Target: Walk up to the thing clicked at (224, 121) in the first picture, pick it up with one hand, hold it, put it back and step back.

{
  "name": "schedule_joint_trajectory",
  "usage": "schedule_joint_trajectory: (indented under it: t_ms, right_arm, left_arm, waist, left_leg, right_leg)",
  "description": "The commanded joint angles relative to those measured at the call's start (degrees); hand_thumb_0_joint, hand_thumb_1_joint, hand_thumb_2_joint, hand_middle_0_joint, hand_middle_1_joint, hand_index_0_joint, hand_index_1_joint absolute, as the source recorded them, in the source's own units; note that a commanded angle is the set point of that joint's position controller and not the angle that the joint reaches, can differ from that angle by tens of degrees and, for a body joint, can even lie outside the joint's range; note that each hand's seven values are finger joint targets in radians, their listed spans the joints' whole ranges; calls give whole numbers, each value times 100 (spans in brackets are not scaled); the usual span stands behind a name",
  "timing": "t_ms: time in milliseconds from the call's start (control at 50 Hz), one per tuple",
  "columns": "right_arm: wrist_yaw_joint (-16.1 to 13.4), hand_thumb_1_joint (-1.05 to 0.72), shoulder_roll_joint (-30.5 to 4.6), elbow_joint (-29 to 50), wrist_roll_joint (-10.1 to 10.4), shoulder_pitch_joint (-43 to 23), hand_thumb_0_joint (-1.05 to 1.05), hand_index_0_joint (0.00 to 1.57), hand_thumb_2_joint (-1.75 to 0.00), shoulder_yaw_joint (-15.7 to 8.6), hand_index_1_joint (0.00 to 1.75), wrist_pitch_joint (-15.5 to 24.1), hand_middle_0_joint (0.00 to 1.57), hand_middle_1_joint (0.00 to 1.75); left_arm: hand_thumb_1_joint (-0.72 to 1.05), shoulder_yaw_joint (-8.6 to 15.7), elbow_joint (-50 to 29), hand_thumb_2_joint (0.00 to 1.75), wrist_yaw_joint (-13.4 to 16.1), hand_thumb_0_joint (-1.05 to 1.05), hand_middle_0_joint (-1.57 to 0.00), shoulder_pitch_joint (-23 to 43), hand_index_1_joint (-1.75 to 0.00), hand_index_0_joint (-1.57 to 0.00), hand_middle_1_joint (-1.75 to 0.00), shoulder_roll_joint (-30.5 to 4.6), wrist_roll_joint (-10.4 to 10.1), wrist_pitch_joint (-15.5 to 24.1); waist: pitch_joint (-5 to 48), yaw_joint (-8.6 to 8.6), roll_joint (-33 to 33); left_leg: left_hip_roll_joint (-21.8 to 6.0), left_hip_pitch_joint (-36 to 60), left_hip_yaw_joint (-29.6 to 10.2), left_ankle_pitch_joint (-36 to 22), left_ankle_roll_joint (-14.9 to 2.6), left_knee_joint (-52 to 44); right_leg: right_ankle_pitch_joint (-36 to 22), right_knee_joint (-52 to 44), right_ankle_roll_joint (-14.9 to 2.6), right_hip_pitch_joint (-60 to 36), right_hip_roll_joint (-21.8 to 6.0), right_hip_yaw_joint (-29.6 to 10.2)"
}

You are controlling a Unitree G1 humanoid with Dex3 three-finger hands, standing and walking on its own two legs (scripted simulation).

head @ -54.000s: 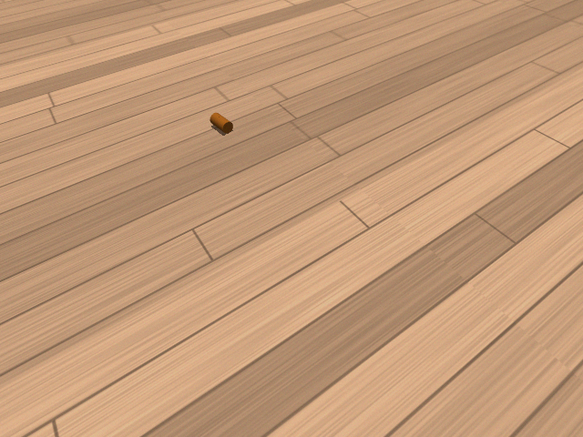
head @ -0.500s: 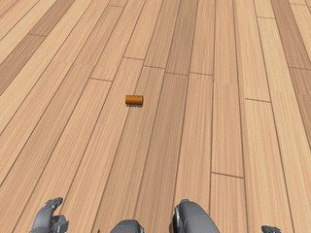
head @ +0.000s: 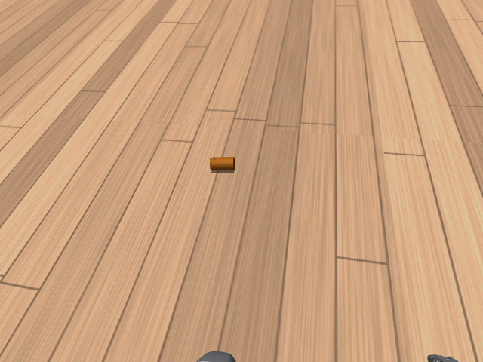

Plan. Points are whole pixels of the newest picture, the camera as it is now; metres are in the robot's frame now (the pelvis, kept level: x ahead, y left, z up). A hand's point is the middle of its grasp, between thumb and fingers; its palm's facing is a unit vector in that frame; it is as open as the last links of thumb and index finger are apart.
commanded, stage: step back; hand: left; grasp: from above
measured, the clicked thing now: (222, 163) +1.16 +0.22 -0.73
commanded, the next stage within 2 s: stand in 0.92 s
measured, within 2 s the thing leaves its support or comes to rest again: neither
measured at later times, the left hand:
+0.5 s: hand out of the picture +0.06 +0.25 -0.13, palm faces +0.06 -0.91 -0.40, open 7.4 cm
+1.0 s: hand out of the picture +0.10 +0.27 -0.15, palm faces +0.04 -0.94 -0.35, open 7.4 cm
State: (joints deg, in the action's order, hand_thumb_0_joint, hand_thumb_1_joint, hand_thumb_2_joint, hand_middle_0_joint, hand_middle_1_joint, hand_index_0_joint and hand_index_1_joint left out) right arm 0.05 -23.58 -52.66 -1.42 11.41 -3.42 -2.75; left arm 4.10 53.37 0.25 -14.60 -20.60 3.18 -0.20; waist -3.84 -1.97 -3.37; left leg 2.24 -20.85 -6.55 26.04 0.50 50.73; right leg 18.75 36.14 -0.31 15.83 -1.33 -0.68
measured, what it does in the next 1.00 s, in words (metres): steps on the spot: left foot, then right foot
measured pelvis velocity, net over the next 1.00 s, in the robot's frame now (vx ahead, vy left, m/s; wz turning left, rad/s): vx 0.05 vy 0.01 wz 0.04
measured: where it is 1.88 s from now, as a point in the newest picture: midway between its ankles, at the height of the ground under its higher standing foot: outside the picture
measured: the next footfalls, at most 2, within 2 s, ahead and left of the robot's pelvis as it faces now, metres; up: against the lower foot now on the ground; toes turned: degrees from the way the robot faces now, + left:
left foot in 0.06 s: +0.02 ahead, +0.13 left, +0.00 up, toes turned -1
right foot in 0.36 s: +0.07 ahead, -0.12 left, +0.00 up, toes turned +1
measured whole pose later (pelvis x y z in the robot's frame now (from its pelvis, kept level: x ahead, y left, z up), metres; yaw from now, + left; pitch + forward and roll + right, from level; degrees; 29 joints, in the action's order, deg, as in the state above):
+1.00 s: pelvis +0.05 +0.01 +0.00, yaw +2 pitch -2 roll +0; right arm 0.6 -18.4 -57.9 -0.9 3.7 -1.1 0.4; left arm 1.1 59.4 -0.1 -9.5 -20.6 1.0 0.7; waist -4.2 -1.4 -0.1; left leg -2.0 -18.4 1.7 12.9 0.3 33.2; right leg 20.0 33.2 0.6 11.3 -1.1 1.6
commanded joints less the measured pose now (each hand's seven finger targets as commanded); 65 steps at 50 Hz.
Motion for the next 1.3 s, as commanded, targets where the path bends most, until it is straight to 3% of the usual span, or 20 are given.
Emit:
schedule_joint_trajectory:
  t_ms: [0,40,80,100,180,260,340,360,380,400,420,500,660,720,780,820,880,920,1120,1280]
  right_arm:
    - [50,-90,-818,435,-48,-319,0,20,-90,-221,30,330,20,30]
    - [27,-90,-866,190,-76,132,0,20,-90,-309,30,435,20,30]
    - [-4,-90,-1522,155,-150,318,0,20,-90,-485,30,497,20,30]
    - [23,-90,-1926,146,-113,367,0,20,-90,-546,30,481,20,30]
    - [42,-90,-1168,253,-119,-70,0,20,-90,-334,30,561,20,30]
    - [87,-90,-1319,229,-103,148,0,20,-90,-404,30,502,20,30]
    - [99,-90,-969,383,-19,-224,0,20,-90,-289,30,354,20,30]
    - [70,-90,-604,414,26,-47,0,20,-90,-171,30,349,20,30]
    - [45,-90,-323,579,50,-84,0,20,-90,-72,30,380,20,30]
    - [-44,-90,-794,481,-30,-124,0,20,-90,-211,30,345,20,30]
    - [-55,-90,-1096,352,-40,85,0,20,-90,-311,30,372,20,30]
    - [20,-90,-879,49,-21,459,0,20,-90,-256,30,429,20,30]
    - [-24,-90,-590,79,23,67,0,20,-90,-150,30,396,20,30]
    - [-79,-90,-801,-73,0,180,0,20,-90,-229,30,427,20,30]
    - [-115,-90,-1373,96,48,-380,0,20,-90,-269,30,449,20,30]
    - [-96,-90,-1232,42,15,-762,0,20,-90,-226,30,388,20,30]
    - [-76,-90,-975,11,50,-1037,0,20,-90,-128,30,337,20,30]
    - [-8,-90,-777,-199,115,-640,0,20,-90,-41,30,400,20,30]
    - [26,-90,-775,-601,117,-1043,0,20,-90,47,30,541,20,30]
    - [19,-90,-776,-807,111,-1002,0,20,-90,94,30,523,20,30]
  left_arm:
    - [90,421,-507,90,24,0,-20,271,-30,-20,-30,-1727,-30,150]
    - [90,270,-546,90,-3,0,-20,288,-30,-20,-30,-1474,-75,82]
    - [90,105,-613,90,-7,0,-20,415,-30,-20,-30,-873,-225,116]
    - [90,301,-550,90,31,0,-20,897,-30,-20,-30,-1498,-158,129]
    - [90,291,-328,90,-92,0,-20,387,-30,-20,-30,-1357,-202,225]
    - [90,304,-286,90,-127,0,-20,421,-30,-20,-30,-1247,-180,268]
    - [90,350,83,90,-31,0,-20,-322,-30,-20,-30,-1176,-128,351]
    - [90,426,138,90,25,0,-20,-589,-30,-20,-30,-1378,-76,393]
    - [90,526,62,90,59,0,-20,-694,-30,-20,-30,-1876,-5,435]
    - [90,578,-115,90,55,0,-20,-248,-30,-20,-30,-2159,-24,418]
    - [90,568,-245,90,37,0,-20,89,-30,-20,-30,-2145,-62,421]
    - [90,392,-243,90,46,0,-20,260,-30,-20,-30,-1587,-171,537]
    - [90,233,-294,90,100,0,-20,304,-30,-20,-30,-1462,-240,363]
    - [90,141,-388,90,107,0,-20,424,-30,-20,-30,-1334,-286,244]
    - [90,73,-181,90,134,0,-20,114,-30,-20,-30,-1108,-412,111]
    - [90,60,5,90,125,0,-20,183,-30,-20,-30,-1146,-341,119]
    - [90,96,211,90,112,0,-20,-42,-30,-20,-30,-1297,-257,217]
    - [90,-45,239,90,46,0,-20,589,-30,-20,-30,-1310,-209,255]
    - [90,-193,660,90,-6,0,-20,852,-30,-20,-30,-1149,-301,326]
    - [90,-162,816,90,3,0,-20,1011,-30,-20,-30,-1185,-277,291]
  waist:
    - [80,-154,1663]
    - [330,120,1179]
    - [398,262,-630]
    - [-162,484,-387]
    - [-369,139,-361]
    - [-104,328,-734]
    - [174,-206,-322]
    - [364,-302,470]
    - [375,-386,1627]
    - [23,-324,1069]
    - [-361,-152,934]
    - [-185,104,728]
    - [342,30,1346]
    - [634,208,805]
    - [969,29,-382]
    - [757,-14,-457]
    - [598,-74,-316]
    - [486,302,37]
    - [687,204,443]
    - [530,207,398]
  left_leg:
    - [-119,55,591,500,24,-1867]
    - [-56,1445,458,-508,-157,-3305]
    - [-1753,2151,-2552,1161,-938,-3859]
    - [-2184,819,-3065,2333,-1487,-4094]
    - [-1332,939,-1340,597,-1064,-3695]
    - [-1352,826,-1109,311,-1151,-3452]
    - [-893,-296,-322,175,-733,-2180]
    - [-547,-804,-116,260,-523,-1230]
    - [352,-1869,229,635,-229,118]
    - [-16,-1617,-174,738,-187,686]
    - [-294,-1496,-215,637,-188,861]
    - [-357,-916,-193,-304,-104,544]
    - [-284,385,917,-1085,-77,-1488]
    - [-473,1232,594,-2875,-324,-2203]
    - [-2081,778,-1110,-2804,-1470,-2680]
    - [-1896,235,-774,-2005,-1243,-2822]
    - [-1287,181,-132,-1580,-606,-2326]
    - [-849,636,30,-1245,-301,-2630]
    - [-1015,1639,184,-2783,-269,-2871]
    - [-1028,1458,203,-2432,-170,-3232]
  right_leg:
    - [1642,-1557,-1015,-345,-1162,-1493]
    - [817,-664,-686,168,-865,-988]
    - [1056,1088,-95,1952,217,182]
    - [1434,1558,-106,1689,-91,-270]
    - [600,1238,-140,1410,-153,-130]
    - [702,371,-54,651,43,216]
    - [-274,-1070,-147,-1292,344,507]
    - [147,-1369,-205,-1872,-120,-387]
    - [1434,-2290,-732,-2098,-1515,-2788]
    - [2476,-2618,-1242,-1026,-2347,-3549]
    - [2515,-2596,-1603,-530,-2504,-3654]
    - [-206,-2052,-1022,-501,-1397,-1446]
    - [-4127,-657,-776,-529,-1139,-274]
    - [-2985,37,-401,-98,-825,-197]
    - [445,803,-106,-264,51,166]
    - [797,354,-179,-589,20,103]
    - [-595,-616,-240,-651,-279,-250]
    - [-302,-1220,-297,-209,-698,-771]
    - [-1602,-1755,-88,-691,-621,-407]
    - [-1247,-2026,-43,-911,-631,-362]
